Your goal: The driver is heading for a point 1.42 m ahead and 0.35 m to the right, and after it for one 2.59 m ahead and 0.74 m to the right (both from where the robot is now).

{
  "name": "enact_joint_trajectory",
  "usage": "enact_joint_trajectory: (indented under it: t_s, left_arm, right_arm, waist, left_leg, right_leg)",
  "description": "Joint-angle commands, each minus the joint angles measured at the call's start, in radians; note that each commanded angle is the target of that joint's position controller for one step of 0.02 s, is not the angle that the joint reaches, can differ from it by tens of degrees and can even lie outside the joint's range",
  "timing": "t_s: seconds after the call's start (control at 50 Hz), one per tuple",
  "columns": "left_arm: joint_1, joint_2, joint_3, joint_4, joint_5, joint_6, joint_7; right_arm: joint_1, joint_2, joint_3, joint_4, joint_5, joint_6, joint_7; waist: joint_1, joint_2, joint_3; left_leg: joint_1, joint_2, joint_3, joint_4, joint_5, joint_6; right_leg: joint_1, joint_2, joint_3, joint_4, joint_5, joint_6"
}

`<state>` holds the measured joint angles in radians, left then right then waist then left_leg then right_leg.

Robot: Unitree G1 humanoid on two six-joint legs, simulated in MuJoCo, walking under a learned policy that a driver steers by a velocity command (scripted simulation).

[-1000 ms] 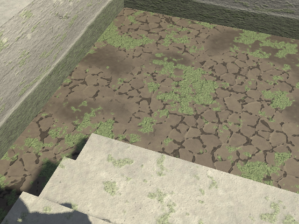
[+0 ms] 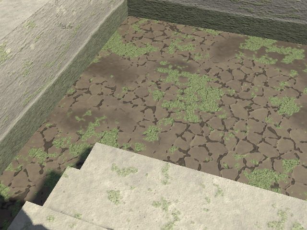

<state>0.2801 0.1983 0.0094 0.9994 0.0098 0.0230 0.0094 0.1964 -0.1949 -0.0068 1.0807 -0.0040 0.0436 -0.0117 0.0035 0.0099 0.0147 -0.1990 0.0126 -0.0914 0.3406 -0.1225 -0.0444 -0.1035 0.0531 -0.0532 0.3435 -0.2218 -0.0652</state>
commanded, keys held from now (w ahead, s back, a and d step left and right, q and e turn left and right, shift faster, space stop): shift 0.10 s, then w+shift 0.62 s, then w+e+shift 0.28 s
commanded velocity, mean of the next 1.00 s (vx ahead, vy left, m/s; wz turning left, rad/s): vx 0.67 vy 0.00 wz -0.12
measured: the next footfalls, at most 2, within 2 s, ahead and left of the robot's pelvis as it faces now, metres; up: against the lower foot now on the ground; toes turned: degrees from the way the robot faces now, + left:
left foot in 0.46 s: +0.13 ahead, +0.16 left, +0.00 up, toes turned +7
right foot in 0.86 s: +0.39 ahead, +0.06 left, -0.18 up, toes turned -2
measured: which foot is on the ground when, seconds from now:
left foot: down 0.00-0.14, up 0.16-0.44, down 0.46-0.84, up 0.86-1.00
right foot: down 0.00-0.50, up 0.52-0.84, down 0.86-1.00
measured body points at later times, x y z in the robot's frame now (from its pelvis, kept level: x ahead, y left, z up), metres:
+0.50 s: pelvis +0.11 +0.06 -0.03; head +0.11 +0.08 +0.42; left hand +0.08 +0.33 -0.18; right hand +0.26 -0.21 -0.14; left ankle +0.09 +0.16 -0.74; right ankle -0.02 -0.07 -0.73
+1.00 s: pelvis +0.42 +0.11 -0.22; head +0.43 +0.12 +0.23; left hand +0.39 +0.36 -0.37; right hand +0.49 -0.14 -0.35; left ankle +0.48 +0.26 -0.84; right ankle +0.35 +0.07 -0.92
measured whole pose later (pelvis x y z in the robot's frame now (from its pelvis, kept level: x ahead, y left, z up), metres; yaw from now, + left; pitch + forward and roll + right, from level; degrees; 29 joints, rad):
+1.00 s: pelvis +0.42 +0.11 -0.22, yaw -7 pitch -2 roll -2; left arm 0.44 0.21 0.04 1.05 0.03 -0.04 0.01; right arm 0.19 -0.19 -0.05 0.95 -0.06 -0.05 -0.02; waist 0.01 0.01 0.04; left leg -0.66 0.07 -0.08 1.31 -0.31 0.00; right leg -0.20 0.18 0.01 0.73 -0.48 -0.15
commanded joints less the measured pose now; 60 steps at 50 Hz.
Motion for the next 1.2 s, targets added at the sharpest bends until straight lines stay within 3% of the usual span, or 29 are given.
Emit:
enact_joint_trajectory:
  t_s: [0.02, 0.1, 0.16, 0.2, 0.3, 0.42, 0.46, 0.48, 0.5, 0.52, 0.56, 0.6, 0.64, 0.7, 0.78, 0.82, 0.84, 0.86, 0.88, 0.9, 0.92, 0.94, 0.96, 0.98, 1.04, 1.06, 1.12, 1.16, 1.2]
  left_arm:
    - [0.044, 0.097, 0.018, -0.011, 0.0, -0.008, 0.005]
    - [0.05, 0.092, 0.018, 0.007, 0.0, -0.01, 0.007]
    - [0.128, 0.211, 0.066, 0.01, 0.006, 0.004, -0.009]
    - [0.139, 0.184, 0.073, 0.001, 0.005, -0.002, -0.009]
    - [0.087, 0.168, 0.092, -0.036, 0.006, -0.048, -0.005]
    - [0.068, 0.199, 0.109, -0.066, 0.035, -0.081, -0.013]
    - [-0.017, 0.216, 0.112, -0.086, 0.026, -0.079, -0.014]
    - [-0.096, 0.23, 0.111, -0.098, 0.022, -0.077, -0.02]
    - [-0.187, 0.208, 0.11, -0.114, 0.031, -0.079, -0.02]
    - [-0.212, 0.043, 0.068, -0.145, 0.058, -0.092, 0.002]
    - [-0.096, 0.099, 0.065, -0.149, 0.017, -0.093, 0.003]
    - [-0.131, 0.156, 0.085, -0.145, 0.032, -0.073, -0.011]
    - [-0.104, 0.105, 0.069, -0.15, 0.038, -0.053, -0.052]
    - [-0.078, 0.079, 0.049, -0.107, 0.013, -0.034, -0.071]
    - [-0.203, 0.089, 0.04, -0.132, 0.01, -0.044, -0.045]
    - [0.069, 0.119, 0.06, -0.046, 0.026, -0.05, -0.026]
    - [0.282, 0.149, 0.082, 0.013, 0.015, -0.042, -0.019]
    - [0.404, 0.16, 0.087, 0.055, -0.003, -0.044, -0.034]
    - [0.317, 0.192, 0.076, 0.03, -0.008, -0.052, -0.051]
    - [0.29, 0.162, 0.064, 0.022, -0.013, -0.05, -0.054]
    - [0.308, 0.237, 0.095, 0.033, 0.007, -0.06, -0.018]
    - [0.21, 0.153, 0.068, 0.001, 0.03, -0.077, -0.01]
    - [0.049, 0.11, 0.041, -0.05, 0.014, -0.098, 0.011]
    - [-0.006, 0.153, 0.045, -0.078, 0.022, -0.113, 0.021]
    - [0.086, 0.236, 0.074, -0.081, 0.014, -0.117, 0.006]
    - [0.171, 0.141, 0.058, -0.04, 0.002, -0.128, 0.01]
    - [0.2, 0.111, 0.046, -0.053, -0.006, -0.137, 0.016]
    - [0.231, 0.13, 0.052, -0.046, 0.014, -0.114, 0.017]
    - [0.239, 0.14, 0.051, -0.027, 0.039, -0.083, 0.038]
  right_arm:
    - [0.005, -0.088, -0.015, -0.021, 0.0, -0.008, -0.005]
    - [0.013, -0.083, -0.016, -0.008, -0.001, -0.009, -0.007]
    - [-0.044, -0.123, -0.039, -0.042, -0.019, 0.01, -0.003]
    - [-0.189, -0.117, -0.042, -0.116, -0.027, 0.005, 0.01]
    - [-0.189, -0.084, -0.044, -0.129, -0.024, -0.023, 0.034]
    - [-0.149, -0.153, -0.078, -0.132, -0.054, -0.029, 0.041]
    - [0.021, -0.15, -0.085, -0.086, -0.046, -0.029, 0.036]
    - [0.274, -0.153, -0.096, -0.007, -0.046, -0.034, 0.031]
    - [0.513, -0.212, -0.116, 0.064, -0.048, -0.045, 0.027]
    - [0.505, -0.196, -0.082, 0.055, -0.028, -0.07, 0.038]
    - [0.323, -0.268, -0.092, 0.003, -0.037, -0.092, 0.019]
    - [0.095, -0.171, -0.056, -0.085, -0.069, -0.126, 0.019]
    - [-0.015, -0.142, -0.053, -0.092, -0.041, -0.168, 0.002]
    - [0.062, -0.165, -0.058, -0.064, 0.0, -0.175, -0.01]
    - [0.254, -0.155, -0.072, -0.014, -0.041, -0.146, -0.022]
    - [0.286, -0.182, -0.08, 0.005, -0.058, -0.112, -0.046]
    - [0.236, -0.191, -0.094, -0.001, -0.046, -0.098, -0.049]
    - [0.125, -0.139, -0.089, -0.034, -0.049, -0.09, -0.041]
    - [0.105, -0.039, -0.064, -0.138, -0.037, -0.105, -0.03]
    - [0.127, -0.047, -0.046, -0.175, -0.039, -0.12, -0.015]
    - [0.109, -0.091, -0.054, -0.212, -0.053, -0.146, -0.006]
    - [-0.018, -0.179, -0.078, -0.204, -0.055, -0.141, -0.014]
    - [-0.134, -0.176, -0.079, -0.25, -0.056, -0.12, -0.009]
    - [-0.143, -0.156, -0.075, -0.256, -0.065, -0.104, -0.01]
    - [0.086, -0.106, -0.066, -0.136, -0.052, -0.071, 0.033]
    - [-0.022, -0.131, -0.081, -0.165, -0.027, -0.095, 0.034]
    - [-0.265, -0.092, -0.054, -0.267, -0.041, -0.123, 0.04]
    - [-0.253, -0.075, -0.051, -0.295, 0.001, -0.133, 0.048]
    - [-0.119, -0.102, -0.061, -0.277, 0.034, -0.13, 0.029]
  waist:
    - [0.004, -0.003, 0.022]
    - [0.003, -0.005, 0.021]
    - [0.067, -0.13, 0.067]
    - [0.085, -0.103, 0.184]
    - [0.044, -0.103, 0.104]
    - [-0.001, -0.092, 0.036]
    - [-0.092, -0.087, 0.012]
    - [-0.225, -0.025, -0.058]
    - [-0.364, 0.193, -0.056]
    - [-0.292, 0.311, 0.044]
    - [-0.094, 0.061, 0.102]
    - [0.003, -0.047, 0.145]
    - [0.107, 0.043, 0.086]
    - [0.094, 0.042, 0.074]
    - [-0.05, 0.03, 0.161]
    - [0.05, 0.047, 0.047]
    - [0.171, -0.004, -0.019]
    - [0.251, -0.143, 0.021]
    - [0.091, -0.195, 0.022]
    - [0.057, -0.107, -0.054]
    - [0.091, -0.197, -0.131]
    - [0.051, 0.011, 0.045]
    - [-0.025, 0.062, 0.165]
    - [-0.049, 0.007, 0.186]
    - [-0.07, -0.067, 0.04]
    - [-0.006, -0.013, 0.068]
    - [0.102, -0.028, 0.112]
    - [0.142, -0.089, 0.101]
    - [0.086, -0.11, 0.076]
  left_leg:
    - [-0.018, 0.065, -0.031, -0.037, 0.075, 0.049]
    - [-0.016, 0.067, -0.028, -0.036, 0.083, 0.05]
    - [-0.203, -0.076, 0.142, 0.216, -0.365, 0.082]
    - [-0.389, 0.02, 0.109, 0.378, -0.245, 0.079]
    - [-0.344, 0.049, 0.119, 0.368, -0.134, 0.063]
    - [-0.264, 0.063, 0.144, 0.555, -0.103, 0.075]
    - [0.008, 0.007, 0.212, 0.509, -0.17, 0.094]
    - [0.299, -0.058, 0.265, 0.441, -0.174, 0.121]
    - [0.463, -0.008, 0.139, 0.306, -0.241, 0.185]
    - [0.364, 0.123, -0.142, 0.318, -0.079, 0.146]
    - [0.148, 0.367, -0.473, 0.088, -0.367, 0.268]
    - [-0.151, 0.243, -0.313, 0.199, -0.409, 0.236]
    - [-0.494, 0.098, -0.052, 0.239, -0.507, 0.179]
    - [-0.598, 0.08, -0.008, 0.303, -0.524, 0.205]
    - [-0.267, 0.105, 0.068, 0.542, -0.187, 0.188]
    - [-0.071, 0.125, 0.108, 0.94, 0.322, 0.206]
    - [-0.102, 0.076, 0.178, 1.335, 0.457, 0.186]
    - [-0.432, -0.036, 0.232, 1.799, -0.262, 0.173]
    - [-0.768, -0.02, 0.129, 1.73, -0.482, 0.185]
    - [-0.923, 0.01, 0.066, 1.61, -0.446, 0.177]
    - [-1.035, 0.043, -0.086, 1.45, -0.419, 0.123]
    - [-1.08, 0.108, -0.084, 1.223, -0.317, 0.082]
    - [-0.86, 0.113, -0.067, 0.856, -0.132, 0.005]
    - [-0.619, 0.1, -0.036, 0.664, -0.076, -0.026]
    - [-0.102, 0.011, 0.128, 0.788, 0.115, 0.0]
    - [-0.348, 0.079, -0.013, 0.622, 0.484, 0.037]
    - [-0.363, 0.019, 0.024, 0.237, 0.528, 0.037]
    - [-0.172, 0.0, 0.011, 0.105, 0.503, 0.019]
    - [-0.023, 0.028, -0.013, 0.03, 0.518, 0.009]
  right_leg:
    - [-0.024, -0.14, 0.118, -0.094, 0.035, 0.003]
    - [-0.017, -0.14, 0.117, -0.09, 0.065, 0.003]
    - [-0.012, -0.217, 0.292, -0.235, -0.683, -0.089]
    - [-0.02, -0.334, 0.389, -0.294, -0.559, -0.157]
    - [0.005, -0.304, 0.262, -0.211, -0.294, -0.165]
    - [-0.041, -0.321, 0.192, 0.006, 0.07, -0.181]
    - [-0.215, -0.276, 0.104, 0.209, 0.293, -0.138]
    - [-0.369, -0.212, 0.026, 0.509, 0.486, -0.109]
    - [-0.616, -0.069, -0.022, 1.06, 0.155, -0.058]
    - [-0.886, 0.089, 0.188, 1.306, -0.373, -0.086]
    - [-0.963, -0.026, 0.263, 1.089, -0.227, -0.06]
    - [-0.798, -0.062, 0.261, 0.869, 0.048, -0.021]
    - [-0.398, -0.035, 0.125, 0.59, 0.481, 0.007]
    - [-0.117, -0.002, 0.031, 0.525, 0.69, 0.019]
    - [-0.168, 0.018, -0.092, 0.275, 0.439, -0.02]
    - [-0.032, -0.021, -0.056, 0.095, 0.336, -0.088]
    - [0.113, -0.048, 0.011, -0.006, 0.294, -0.154]
    - [0.286, -0.131, 0.127, -0.04, 0.389, -0.232]
    - [0.417, -0.199, 0.258, 0.331, 0.751, -0.189]
    - [0.505, -0.267, 0.432, 0.315, 0.677, -0.28]
    - [0.512, -0.463, 0.777, 0.171, 0.108, -0.439]
    - [0.313, -0.436, 0.78, 0.091, -0.145, -0.4]
    - [-0.07, -0.313, 0.666, 0.044, -0.15, -0.35]
    - [-0.295, -0.251, 0.617, 0.055, -0.059, -0.339]
    - [-0.526, -0.187, 0.447, 0.147, 0.269, -0.276]
    - [-0.325, -0.11, 0.472, 0.279, 0.02, -0.254]
    - [-0.231, -0.032, 0.471, 0.356, -0.121, -0.197]
    - [-0.226, -0.02, 0.481, 0.419, -0.063, -0.171]
    - [-0.185, -0.009, 0.478, 0.611, -0.017, -0.155]
Keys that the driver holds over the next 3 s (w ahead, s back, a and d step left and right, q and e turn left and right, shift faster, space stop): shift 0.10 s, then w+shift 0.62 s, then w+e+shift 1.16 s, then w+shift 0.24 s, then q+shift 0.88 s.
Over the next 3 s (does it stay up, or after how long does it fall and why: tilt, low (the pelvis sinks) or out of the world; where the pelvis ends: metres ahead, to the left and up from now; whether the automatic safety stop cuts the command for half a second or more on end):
stays up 1.58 -0.40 -0.73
